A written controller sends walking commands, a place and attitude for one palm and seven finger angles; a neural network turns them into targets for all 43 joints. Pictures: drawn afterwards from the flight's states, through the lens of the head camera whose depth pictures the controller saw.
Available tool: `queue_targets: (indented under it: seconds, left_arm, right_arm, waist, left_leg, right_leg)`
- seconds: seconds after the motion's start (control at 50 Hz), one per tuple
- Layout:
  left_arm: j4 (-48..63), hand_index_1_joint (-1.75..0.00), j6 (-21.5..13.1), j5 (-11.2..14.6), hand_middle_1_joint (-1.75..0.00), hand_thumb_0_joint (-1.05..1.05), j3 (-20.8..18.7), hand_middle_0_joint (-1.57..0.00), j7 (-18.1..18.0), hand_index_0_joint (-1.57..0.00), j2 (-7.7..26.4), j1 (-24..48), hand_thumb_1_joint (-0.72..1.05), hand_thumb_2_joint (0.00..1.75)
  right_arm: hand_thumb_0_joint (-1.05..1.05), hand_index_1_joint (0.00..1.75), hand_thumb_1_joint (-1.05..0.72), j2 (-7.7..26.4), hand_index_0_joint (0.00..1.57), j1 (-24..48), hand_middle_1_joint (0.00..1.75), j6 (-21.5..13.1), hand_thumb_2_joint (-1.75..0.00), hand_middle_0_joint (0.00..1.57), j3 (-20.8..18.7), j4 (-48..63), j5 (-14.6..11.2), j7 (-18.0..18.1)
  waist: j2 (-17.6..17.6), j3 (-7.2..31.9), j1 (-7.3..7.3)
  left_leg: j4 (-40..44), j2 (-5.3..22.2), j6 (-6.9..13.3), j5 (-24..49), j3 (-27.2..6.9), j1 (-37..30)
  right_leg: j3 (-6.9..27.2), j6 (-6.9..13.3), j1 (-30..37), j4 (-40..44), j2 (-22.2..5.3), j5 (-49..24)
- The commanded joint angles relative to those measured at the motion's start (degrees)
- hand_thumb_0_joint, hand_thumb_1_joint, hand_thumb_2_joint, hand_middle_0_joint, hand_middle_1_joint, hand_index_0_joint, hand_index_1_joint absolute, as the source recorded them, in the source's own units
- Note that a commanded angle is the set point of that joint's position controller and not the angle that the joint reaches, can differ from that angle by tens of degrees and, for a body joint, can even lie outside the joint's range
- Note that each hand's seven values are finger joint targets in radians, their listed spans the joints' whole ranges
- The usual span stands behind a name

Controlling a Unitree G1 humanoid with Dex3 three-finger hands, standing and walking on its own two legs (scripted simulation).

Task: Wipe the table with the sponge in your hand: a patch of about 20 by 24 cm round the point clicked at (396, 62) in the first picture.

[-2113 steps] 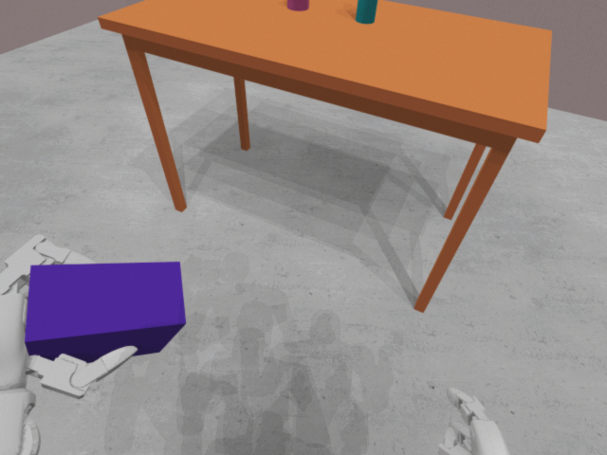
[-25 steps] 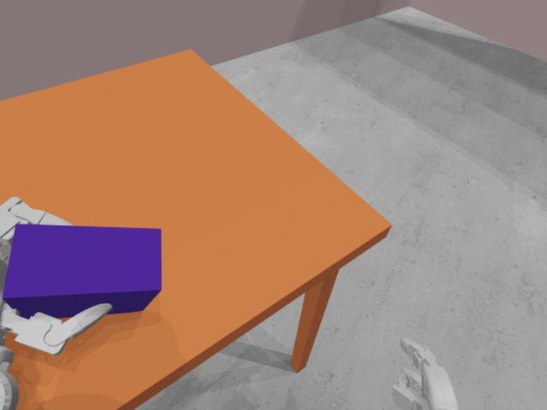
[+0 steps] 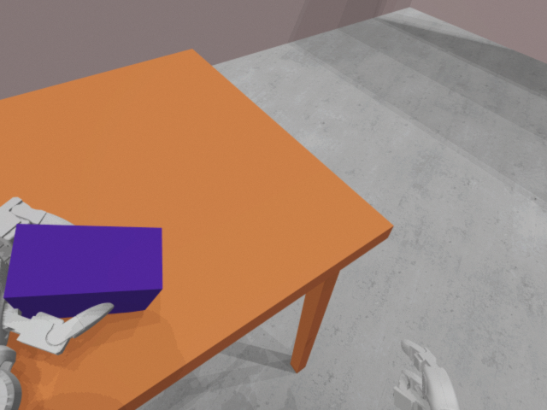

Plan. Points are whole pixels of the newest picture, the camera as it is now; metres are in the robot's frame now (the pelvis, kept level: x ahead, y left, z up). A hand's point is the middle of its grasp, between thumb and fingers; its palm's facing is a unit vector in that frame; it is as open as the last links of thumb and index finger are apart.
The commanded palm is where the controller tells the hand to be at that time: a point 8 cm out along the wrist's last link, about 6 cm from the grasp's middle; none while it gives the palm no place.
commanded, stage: shuffle to correct the standing spot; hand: left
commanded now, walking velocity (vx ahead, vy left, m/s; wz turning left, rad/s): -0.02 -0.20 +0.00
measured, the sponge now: (113, 274) +0.23 +0.20 +0.15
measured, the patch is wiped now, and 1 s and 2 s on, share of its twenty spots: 0.15 0.15 0.15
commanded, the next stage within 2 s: come to a stop and stand still in 0.24 s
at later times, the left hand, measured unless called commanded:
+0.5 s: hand (19, 241) +0.24 +0.28 +0.19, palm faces +0.42 -0.79 -0.45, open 10.5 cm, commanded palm +0.15 +0.27 +0.18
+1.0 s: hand out of the picture +0.21 +0.31 +0.17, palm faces +0.35 -0.89 -0.30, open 10.5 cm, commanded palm +0.15 +0.34 +0.18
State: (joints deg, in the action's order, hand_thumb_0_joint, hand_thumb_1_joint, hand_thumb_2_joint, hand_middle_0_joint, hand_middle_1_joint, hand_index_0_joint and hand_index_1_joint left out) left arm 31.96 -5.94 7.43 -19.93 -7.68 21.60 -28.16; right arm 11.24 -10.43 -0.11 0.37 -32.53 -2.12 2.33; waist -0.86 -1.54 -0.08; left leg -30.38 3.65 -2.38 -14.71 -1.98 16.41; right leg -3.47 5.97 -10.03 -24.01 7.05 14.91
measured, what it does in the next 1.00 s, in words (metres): shifts its weight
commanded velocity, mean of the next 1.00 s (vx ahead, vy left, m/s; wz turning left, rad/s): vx -0.01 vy -0.06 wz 0.00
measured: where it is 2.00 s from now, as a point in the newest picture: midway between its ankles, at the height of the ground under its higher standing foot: outside the picture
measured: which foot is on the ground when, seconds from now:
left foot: down 0.00-1.00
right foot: down 0.00-1.00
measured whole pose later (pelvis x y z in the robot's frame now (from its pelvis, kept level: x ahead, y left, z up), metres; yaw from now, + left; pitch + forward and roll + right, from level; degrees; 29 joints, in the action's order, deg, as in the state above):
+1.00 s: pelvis -0.02 +0.07 +0.01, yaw -2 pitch +0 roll -1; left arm 24.6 -13.0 3.3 -19.0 -6.2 20.1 -22.3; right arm 9.3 -13.0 -6.9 2.6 -33.6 -0.2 1.3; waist 1.9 0.6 0.7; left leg -24.9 -2.6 3.6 -11.9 0.5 13.4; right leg 0.7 0.3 -10.4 -21.7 1.8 11.7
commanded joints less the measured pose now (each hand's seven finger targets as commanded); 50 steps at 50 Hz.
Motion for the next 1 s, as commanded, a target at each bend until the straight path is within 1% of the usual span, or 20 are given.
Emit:
queue_targets:
  seconds: [0.0, 0.12, 0.34, 0.36, 0.38, 0.4, 0.42, 0.44, 0.46, 0.5, 0.52, 0.56, 0.58, 0.62, 0.64, 0.68, 0.72, 0.78, 0.84, 0.98]
  left_arm:
    - [9.3, -1.60, -2.3, -1.2, -1.60, 0.00, -6.1, -1.20, -0.7, -1.20, 9.3, 2.3, 0.10, 1.30]
    - [9.0, -1.60, -2.3, -1.1, -1.60, 0.00, -6.5, -1.20, -0.6, -1.20, 9.6, 0.4, 0.10, 1.30]
    - [8.3, -1.60, -2.3, -1.1, -1.60, 0.00, -5.8, -1.20, -0.8, -1.20, 8.5, 0.0, 0.10, 1.30]
    - [17.5, -1.60, -9.1, -10.1, -1.60, 0.00, -38.9, -1.20, 1.6, -1.20, 53.9, 59.5, 0.10, 1.30]
    - [-12.6, -1.60, -6.9, -5.5, -1.60, 0.00, -18.6, -1.20, 4.5, -1.20, 22.8, 32.6, 0.10, 1.30]
    - [-19.0, -1.60, -6.5, -4.3, -1.60, 0.00, -13.7, -1.20, 6.0, -1.20, 16.6, 17.5, 0.10, 1.30]
    - [-16.8, -1.60, -6.5, -2.6, -1.60, 0.00, -4.6, -1.20, 6.6, -1.20, 7.1, 8.9, 0.10, 1.30]
    - [-4.7, -1.60, -7.5, -3.0, -1.60, 0.00, -5.8, -1.20, 6.3, -1.20, 9.0, 10.9, 0.10, 1.30]
    - [1.1, -1.60, -8.2, -3.1, -1.60, 0.00, -5.6, -1.20, 5.8, -1.20, 9.3, 10.8, 0.10, 1.30]
    - [6.7, -1.60, -8.2, -3.6, -1.60, 0.00, -6.0, -1.20, 4.7, -1.20, 9.2, 6.0, 0.10, 1.30]
    - [7.9, -1.60, -8.2, -3.4, -1.60, 0.00, -7.1, -1.20, 3.3, -1.20, 10.0, 2.2, 0.10, 1.30]
    - [7.4, -1.60, -8.6, -3.1, -1.60, 0.00, -10.2, -1.20, 1.8, -1.20, 11.7, 2.3, 0.10, 1.30]
    - [4.8, -1.60, -8.8, -2.9, -1.60, 0.00, -11.0, -1.20, 1.3, -1.20, 11.6, 1.8, 0.10, 1.30]
    - [1.7, -1.60, -9.0, -3.2, -1.60, 0.00, -11.2, -1.20, 0.4, -1.20, 11.7, 2.1, 0.10, 1.30]
    - [1.8, -1.60, -9.0, -2.8, -1.60, 0.00, -9.1, -1.20, 0.5, -1.20, 9.2, 4.0, 0.10, 1.30]
    - [1.3, -1.60, -9.3, -3.0, -1.60, 0.00, -8.4, -1.20, 0.4, -1.20, 9.8, 7.5, 0.10, 1.30]
    - [1.8, -1.60, -9.4, -3.8, -1.60, 0.00, -7.4, -1.20, 0.4, -1.20, 9.7, 9.3, 0.10, 1.30]
    - [1.2, -1.60, -9.3, -4.6, -1.60, 0.00, -5.2, -1.20, 0.6, -1.20, 8.2, 11.7, 0.10, 1.30]
    - [2.0, -1.60, -9.4, -5.3, -1.60, 0.00, -4.4, -1.20, 0.8, -1.20, 7.4, 11.0, 0.10, 1.30]
    - [3.5, -1.60, -9.4, -5.4, -1.60, 0.00, -5.1, -1.20, 1.0, -1.20, 8.0, 8.4, 0.10, 1.30]
  right_arm:
    - [0.00, 0.30, -0.90, 7.0, 0.20, 4.9, 0.30, -2.9, -0.90, 0.20, -3.0, 8.6, 0.2, 0.6]
    - [0.00, 0.30, -0.90, 6.7, 0.20, 5.5, 0.30, -3.2, -0.90, 0.20, -2.7, 8.4, 0.1, 0.7]
    - [0.00, 0.30, -0.90, 6.8, 0.20, 4.9, 0.30, -2.9, -0.90, 0.20, -2.7, 8.6, 0.1, 0.6]
    - [0.00, 0.30, -0.90, 9.4, 0.20, -7.9, 0.30, -8.8, -0.90, 0.20, -6.1, 3.5, 1.9, 1.6]
    - [0.00, 0.30, -0.90, 5.9, 0.20, -0.7, 0.30, -9.1, -0.90, 0.20, -4.5, 5.2, 1.4, 1.3]
    - [0.00, 0.30, -0.90, 9.3, 0.20, -1.4, 0.30, -10.2, -0.90, 0.20, -6.1, 7.7, 0.9, 0.7]
    - [0.00, 0.30, -0.90, 8.9, 0.20, -0.9, 0.30, -10.2, -0.90, 0.20, -5.9, 7.6, -0.2, -0.4]
    - [0.00, 0.30, -0.90, 10.4, 0.20, -2.0, 0.30, -9.3, -0.90, 0.20, -6.1, 9.3, 0.3, -1.7]
    - [0.00, 0.30, -0.90, 9.3, 0.20, 0.5, 0.30, -9.3, -0.90, 0.20, -5.5, 10.3, 0.2, -2.7]
    - [0.00, 0.30, -0.90, 7.9, 0.20, 2.4, 0.30, -10.1, -0.90, 0.20, -4.8, 11.8, 0.0, -3.7]
    - [0.00, 0.30, -0.90, 7.1, 0.20, 3.4, 0.30, -10.2, -0.90, 0.20, -4.1, 11.1, -0.3, -3.8]
    - [0.00, 0.30, -0.90, 7.4, 0.20, 3.1, 0.30, -9.8, -0.90, 0.20, -4.1, 10.6, 0.5, -2.8]
    - [0.00, 0.30, -0.90, 7.1, 0.20, 3.3, 0.30, -9.9, -0.90, 0.20, -4.0, 10.1, 0.6, -2.0]
    - [0.00, 0.30, -0.90, 6.9, 0.20, 3.1, 0.30, -9.4, -0.90, 0.20, -3.5, 7.7, 0.9, -0.6]
    - [0.00, 0.30, -0.90, 7.0, 0.20, 1.9, 0.30, -9.2, -0.90, 0.20, -3.1, 7.7, 1.3, -0.2]
    - [0.00, 0.30, -0.90, 7.6, 0.20, 3.4, 0.30, -9.5, -0.90, 0.20, -3.0, 7.4, 1.6, 0.7]
    - [0.00, 0.30, -0.90, 7.8, 0.20, 4.8, 0.30, -9.7, -0.90, 0.20, -2.6, 6.8, 1.8, 1.0]
    - [0.00, 0.30, -0.90, 7.8, 0.20, 4.1, 0.30, -9.5, -0.90, 0.20, -2.2, 7.6, 1.7, 0.8]
    - [0.00, 0.30, -0.90, 7.5, 0.20, 4.1, 0.30, -9.8, -0.90, 0.20, -1.9, 7.6, 1.8, 0.4]
    - [0.00, 0.30, -0.90, 7.3, 0.20, 3.1, 0.30, -9.7, -0.90, 0.20, -2.0, 7.9, 2.0, -0.3]
  waist:
    - [-0.5, 6.8, -0.54]
    - [-2.8, 7.4, -0.62]
    - [-1.7, 6.4, -0.62]
    - [14.1, -4.8, 0.34]
    - [9.7, 6.7, 1.25]
    - [2.0, 6.5, 3.66]
    - [-8.9, 9.6, 2.49]
    - [-11.1, 14.5, 2.03]
    - [-8.5, 14.9, 2.69]
    - [0.0, 13.6, 3.21]
    - [1.7, 13.3, 3.02]
    - [10.5, 10.6, 2.54]
    - [11.9, 8.6, 2.51]
    - [8.9, 6.5, 1.49]
    - [7.2, 6.5, 0.51]
    - [1.7, 3.9, 0.59]
    - [-4.4, 3.2, 0.51]
    - [-3.4, 2.7, 0.98]
    - [-4.5, 4.4, 1.04]
    - [-2.4, 5.9, 1.08]
  left_leg:
    - [1.6, 4.9, 5.1, 9.1, -3.8, -3.9]
    - [2.3, 5.7, 5.3, 13.7, -3.9, -5.6]
    - [0.9, 4.1, 5.0, 7.9, -3.3, -3.8]
    - [0.6, 0.1, 3.7, 9.1, 8.1, 1.2]
    - [1.5, -3.2, 4.8, 14.4, 5.7, -0.5]
    - [0.4, -1.2, 3.3, 16.4, 6.0, -5.0]
    - [1.4, 1.5, 5.1, 18.5, 5.8, -8.3]
    - [1.2, 3.5, 6.3, 23.1, 3.1, -7.4]
    - [-0.1, 4.3, 6.8, 25.1, 1.9, -5.5]
    - [-2.1, 1.6, 5.3, 18.8, 3.3, -1.9]
    - [-2.3, 0.4, 5.0, 14.3, 3.7, -2.8]
    - [-5.7, -2.7, 3.9, 3.5, 3.9, 2.1]
    - [-7.7, -3.6, 3.5, -0.4, 3.2, 3.5]
    - [-6.0, -3.1, 3.3, -0.5, 0.8, 1.5]
    - [-2.2, -3.0, 3.4, 0.8, -0.1, -0.1]
    - [3.9, -2.0, 4.1, 2.4, -0.9, -5.8]
    - [6.8, -0.4, 4.9, 2.7, -2.3, -7.3]
    - [13.4, 1.5, 5.7, -5.8, -6.0, 0.6]
    - [15.4, 2.2, 5.9, -6.9, -6.8, 0.9]
    - [13.6, 1.4, 4.5, 3.1, -5.5, -0.5]
  right_leg:
    - [8.6, -4.5, 0.3, 4.3, -12.0, -13.8]
    - [7.6, -4.7, 0.6, 3.6, -11.1, -16.1]
    - [9.0, -4.5, -0.1, 5.2, -12.5, -13.4]
    - [6.5, -16.4, -7.1, 10.5, -8.6, -30.7]
    - [7.4, -9.8, 0.5, 2.9, -12.1, -32.4]
    - [13.5, -11.2, -0.5, 1.6, -12.0, -40.9]
    - [10.0, -11.9, -0.4, -5.1, -11.9, -39.5]
    - [8.8, -11.8, 3.2, -10.2, -11.6, -34.2]
    - [7.8, -11.9, 4.2, -10.3, -10.9, -29.2]
    - [8.4, -11.2, 5.8, -3.9, -11.0, -24.6]
    - [9.2, -10.1, 4.5, -1.5, -11.3, -23.0]
    - [14.4, -9.3, 3.9, 4.1, -14.9, -20.8]
    - [17.0, -8.4, 2.1, 6.4, -16.3, -18.5]
    - [19.0, -4.4, -3.2, 8.4, -17.5, -8.3]
    - [16.2, -2.7, -3.7, 7.7, -16.9, -2.7]
    - [13.5, -3.9, -9.2, 8.7, -12.8, 5.7]
    - [11.4, -4.6, -9.0, 7.8, -9.9, 3.5]
    - [7.7, -5.2, -0.8, 4.6, -8.1, 2.0]
    - [6.4, -5.1, 2.2, 3.3, -7.9, -0.7]
    - [5.5, -4.9, 4.7, 3.4, -8.0, -7.7]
